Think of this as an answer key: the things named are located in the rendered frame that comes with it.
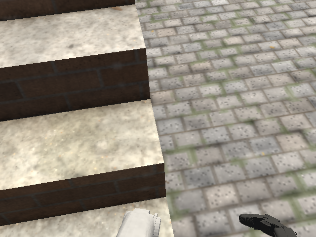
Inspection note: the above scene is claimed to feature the robot left thigh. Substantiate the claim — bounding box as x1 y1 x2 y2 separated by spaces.
116 208 161 237

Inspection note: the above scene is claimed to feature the robot right hand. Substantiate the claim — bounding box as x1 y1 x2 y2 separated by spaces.
239 213 297 237

